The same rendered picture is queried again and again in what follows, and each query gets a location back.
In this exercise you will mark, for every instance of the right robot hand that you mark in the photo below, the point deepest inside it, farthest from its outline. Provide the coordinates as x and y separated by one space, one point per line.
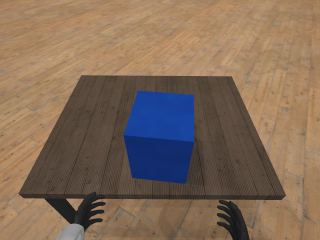
237 228

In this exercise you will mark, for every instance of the left robot forearm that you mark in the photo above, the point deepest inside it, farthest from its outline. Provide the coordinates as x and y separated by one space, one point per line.
72 232

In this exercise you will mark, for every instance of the carton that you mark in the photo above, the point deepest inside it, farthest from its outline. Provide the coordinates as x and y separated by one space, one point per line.
159 136

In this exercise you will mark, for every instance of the table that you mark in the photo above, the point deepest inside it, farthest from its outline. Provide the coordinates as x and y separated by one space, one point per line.
86 151

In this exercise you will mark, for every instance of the left robot hand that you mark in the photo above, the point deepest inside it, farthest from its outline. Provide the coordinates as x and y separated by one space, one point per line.
83 214

